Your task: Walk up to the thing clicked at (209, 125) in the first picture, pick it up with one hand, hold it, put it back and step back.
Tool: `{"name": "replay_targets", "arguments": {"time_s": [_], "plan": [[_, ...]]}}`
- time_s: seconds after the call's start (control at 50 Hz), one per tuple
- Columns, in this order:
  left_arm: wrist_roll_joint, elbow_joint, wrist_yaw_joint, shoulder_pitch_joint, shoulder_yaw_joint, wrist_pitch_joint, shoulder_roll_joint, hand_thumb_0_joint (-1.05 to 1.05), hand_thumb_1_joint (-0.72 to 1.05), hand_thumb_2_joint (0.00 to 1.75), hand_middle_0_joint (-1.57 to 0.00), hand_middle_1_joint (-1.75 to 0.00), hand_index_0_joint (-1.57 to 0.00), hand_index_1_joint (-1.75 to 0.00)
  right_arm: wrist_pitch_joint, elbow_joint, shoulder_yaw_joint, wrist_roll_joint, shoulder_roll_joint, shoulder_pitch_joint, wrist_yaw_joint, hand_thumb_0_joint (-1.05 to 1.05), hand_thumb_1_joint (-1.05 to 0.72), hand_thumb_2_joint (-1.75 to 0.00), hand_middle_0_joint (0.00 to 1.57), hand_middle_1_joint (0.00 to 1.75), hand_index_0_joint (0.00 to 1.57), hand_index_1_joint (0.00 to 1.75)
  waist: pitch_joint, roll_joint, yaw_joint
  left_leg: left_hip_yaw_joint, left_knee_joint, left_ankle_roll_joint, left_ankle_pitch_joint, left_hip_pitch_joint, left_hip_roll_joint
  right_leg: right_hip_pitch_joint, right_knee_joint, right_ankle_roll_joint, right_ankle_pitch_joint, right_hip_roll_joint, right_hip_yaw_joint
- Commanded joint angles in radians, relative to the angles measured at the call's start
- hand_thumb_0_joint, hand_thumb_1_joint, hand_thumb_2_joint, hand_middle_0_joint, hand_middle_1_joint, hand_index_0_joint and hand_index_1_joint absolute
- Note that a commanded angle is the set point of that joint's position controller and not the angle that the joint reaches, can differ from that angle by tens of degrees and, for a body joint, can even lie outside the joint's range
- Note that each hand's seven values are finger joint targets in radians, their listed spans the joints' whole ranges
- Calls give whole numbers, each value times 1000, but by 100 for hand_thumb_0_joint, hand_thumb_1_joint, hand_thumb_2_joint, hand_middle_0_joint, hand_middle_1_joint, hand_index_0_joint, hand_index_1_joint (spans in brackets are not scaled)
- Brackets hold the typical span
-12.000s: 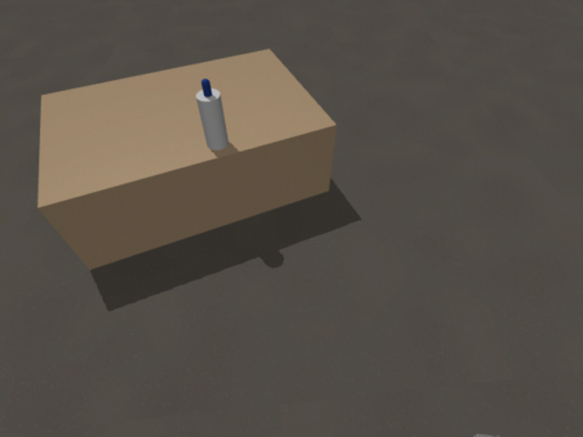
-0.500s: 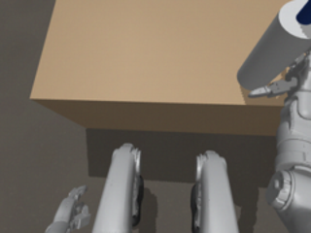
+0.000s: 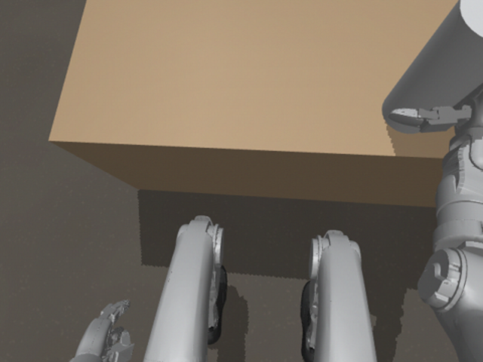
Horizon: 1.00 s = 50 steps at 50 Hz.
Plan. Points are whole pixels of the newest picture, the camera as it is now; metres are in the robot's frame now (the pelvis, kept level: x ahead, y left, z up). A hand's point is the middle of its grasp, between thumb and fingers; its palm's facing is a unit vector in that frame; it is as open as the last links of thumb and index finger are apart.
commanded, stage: close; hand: right
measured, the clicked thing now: (456, 59) +0.52 -0.23 +0.07
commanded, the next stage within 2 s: settle in 0.28 s
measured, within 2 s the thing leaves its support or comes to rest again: leaves its support in 0.70 s
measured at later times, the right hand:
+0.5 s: hand (435, 94) +0.50 -0.23 +0.02, palm faces +0.22 +0.98 -0.02, open 11.1 cm
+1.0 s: hand (466, 64) +0.50 -0.23 +0.08, palm faces +0.23 +0.97 -0.04, open 11.2 cm
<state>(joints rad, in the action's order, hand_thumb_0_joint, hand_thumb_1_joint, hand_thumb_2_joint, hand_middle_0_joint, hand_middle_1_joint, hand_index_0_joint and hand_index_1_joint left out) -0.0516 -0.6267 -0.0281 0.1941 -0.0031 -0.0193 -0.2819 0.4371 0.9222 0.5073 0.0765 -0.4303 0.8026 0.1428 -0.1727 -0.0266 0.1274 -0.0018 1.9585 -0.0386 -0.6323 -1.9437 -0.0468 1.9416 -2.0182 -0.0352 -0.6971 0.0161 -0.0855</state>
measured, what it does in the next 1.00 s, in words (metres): rises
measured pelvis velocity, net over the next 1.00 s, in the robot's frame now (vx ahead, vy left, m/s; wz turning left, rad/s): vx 0.02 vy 0.00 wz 0.00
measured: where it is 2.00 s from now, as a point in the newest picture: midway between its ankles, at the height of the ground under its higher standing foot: (261, 326)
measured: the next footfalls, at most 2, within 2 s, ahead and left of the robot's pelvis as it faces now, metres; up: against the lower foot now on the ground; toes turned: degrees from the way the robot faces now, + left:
none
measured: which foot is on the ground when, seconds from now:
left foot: down 0.00-1.00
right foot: down 0.00-1.00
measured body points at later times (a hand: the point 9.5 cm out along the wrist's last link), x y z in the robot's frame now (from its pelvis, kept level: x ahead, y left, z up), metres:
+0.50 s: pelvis +0.01 -0.01 +0.01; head +0.21 -0.03 +0.41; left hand +0.11 +0.27 -0.11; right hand +0.48 -0.28 +0.02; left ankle +0.09 +0.14 -0.42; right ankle +0.07 -0.13 -0.42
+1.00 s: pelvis +0.02 +0.00 +0.07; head +0.21 -0.03 +0.48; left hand +0.12 +0.28 -0.05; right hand +0.48 -0.28 +0.08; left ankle +0.09 +0.14 -0.42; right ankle +0.07 -0.13 -0.42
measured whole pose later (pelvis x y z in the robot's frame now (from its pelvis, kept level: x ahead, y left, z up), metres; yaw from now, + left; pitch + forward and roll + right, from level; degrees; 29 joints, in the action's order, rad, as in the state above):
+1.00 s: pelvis +0.02 +0.00 +0.07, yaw +0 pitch +33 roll +3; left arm -0.04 -0.65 0.01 0.18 -0.03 0.01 -0.27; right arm 0.39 0.81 0.44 0.08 -0.38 0.69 0.07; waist -0.17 -0.01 0.13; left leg -0.01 1.74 -0.04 -0.62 -1.70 -0.05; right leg 1.70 -1.80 -0.02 -0.68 0.03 -0.07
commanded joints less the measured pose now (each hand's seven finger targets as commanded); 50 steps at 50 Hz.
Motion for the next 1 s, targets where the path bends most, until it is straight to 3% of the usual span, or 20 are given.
{"name": "replay_targets", "arguments": {"time_s": [0.0,0.04,0.16,0.22,0.24,0.3,0.34,0.38,0.4,0.46,0.5,0.54,0.58,0.66,0.68,0.74,0.78,0.8,0.88,0.98], "plan": [[-2,57,16,147,-74,16,-190,0,89,90,-20,-30,-19,-30,75,-214,-4,14,-222,358,-5,0,2,-61,102,82,101,83,-636,-84,16,-41,-229,67,176,430,25,-372,259,60,173,-10,51],[-1,57,17,147,-77,17,-195,0,89,90,-20,-30,-19,-30,82,-271,18,9,-269,374,-5,0,-4,-71,110,93,109,93,-684,-131,-3,-39,-225,68,185,435,24,-412,263,55,191,-11,51],[-1,57,16,150,-78,15,-183,0,90,89,-19,-30,-20,-29,67,-230,2,16,-200,272,-12,0,-11,-90,119,110,120,110,-661,-92,2,-42,-234,67,214,470,26,-404,265,56,220,-8,53],[1,61,15,136,-79,18,-189,0,90,89,-19,-29,-19,-29,74,-318,-8,19,-203,295,-9,0,-17,-98,126,118,127,118,-690,-156,-9,-47,-220,73,223,432,26,-467,279,46,248,-8,43],[0,61,15,147,-83,14,-187,0,91,89,-19,-29,-20,-29,73,-322,15,14,-233,290,-17,0,-18,-100,128,120,129,120,-709,-143,-10,-46,-227,71,238,461,26,-473,276,48,260,-6,45],[0,61,11,130,-77,18,-173,0,92,88,-19,-30,-20,-29,70,-279,-37,21,-126,239,-20,0,-23,-107,132,127,134,127,-663,-113,2,-50,-220,70,239,445,25,-455,276,46,264,-8,40],[-3,61,12,138,-83,16,-179,0,91,89,-19,-29,-20,-29,80,-323,12,14,-205,239,-33,0,-23,-112,134,131,136,131,-680,-135,-15,-45,-225,72,244,454,27,-461,276,47,266,-7,45],[0,70,11,122,-82,19,-177,0,91,89,-20,-30,-21,-30,78,-321,-34,16,-142,224,-30,0,-20,-121,128,138,133,138,-658,-127,-3,-49,-227,71,232,444,26,-459,285,45,255,-9,40],[-2,71,10,124,-82,19,-178,0,90,90,-21,-30,-21,-30,83,-368,-4,17,-179,250,-37,0,-21,-126,129,139,134,139,-679,-147,-15,-46,-225,72,237,448,25,-474,288,44,264,-9,40],[-3,81,12,127,-84,15,-181,0,90,90,-20,-30,-20,-30,89,-431,15,5,-232,309,-57,0,-15,-125,130,139,134,139,-747,-181,-22,-46,-232,74,244,475,26,-537,308,40,279,-8,36],[2,80,14,113,-81,14,-176,0,90,90,-20,-30,-20,-30,79,-396,-20,11,-167,275,-59,0,-14,-126,128,139,133,139,-708,-158,-11,-53,-240,73,228,453,26,-549,328,38,263,-8,25],[3,83,19,118,-83,13,-182,0,90,90,-20,-30,-20,-30,84,-492,15,13,-238,335,-71,0,-12,-124,127,138,132,138,-775,-191,-29,-45,-250,74,247,485,25,-601,338,37,288,-9,30],[3,88,21,116,-86,11,-179,0,90,90,-20,-30,-20,-30,84,-563,9,16,-242,361,-76,0,-14,-125,128,139,133,139,-823,-213,-31,-40,-267,74,269,522,24,-649,348,36,318,-10,33],[12,63,34,115,-92,21,-176,0,90,90,-20,-30,-20,-30,67,-562,-16,36,-207,350,-79,0,-9,-126,127,140,133,140,-784,-146,-6,-33,-322,65,259,566,25,-649,374,46,284,-11,37],[11,63,39,120,-95,24,-177,0,89,91,-19,-29,-19,-30,78,-647,16,42,-268,395,-87,0,-7,-126,128,140,134,141,-816,-182,-23,-24,-331,65,287,590,25,-675,373,47,309,-10,44],[13,27,47,124,-98,37,-172,0,89,91,-19,-30,-19,-30,59,-515,-40,51,-177,319,-86,0,-6,-125,128,140,133,140,-709,-131,16,-34,-351,64,282,551,29,-678,388,46,315,-9,33],[12,20,50,120,-95,46,-172,0,90,90,-20,-30,-19,-30,73,-519,-46,53,-189,364,-83,0,-7,-126,128,140,133,140,-686,-152,12,-31,-367,66,266,531,30,-679,398,48,295,-7,33],[10,27,52,125,-97,45,-177,0,90,90,-20,-29,-19,-29,86,-602,3,42,-289,416,-91,0,-4,-124,126,139,132,139,-730,-189,-9,-27,-367,70,277,556,28,-708,410,45,310,-5,34],[9,22,50,117,-95,48,-170,0,90,90,-19,-30,-19,-30,78,-441,-49,40,-183,338,-80,0,-4,-128,124,141,131,141,-650,-157,3,-33,-398,72,245,564,29,-695,451,44,273,-6,30],[8,34,46,133,-92,45,-180,0,92,89,-19,-30,-20,-29,69,-401,-17,37,-210,309,-60,0,-4,-128,125,141,131,141,-687,-165,-18,-33,-416,72,312,620,29,-749,464,41,362,-6,38]]}}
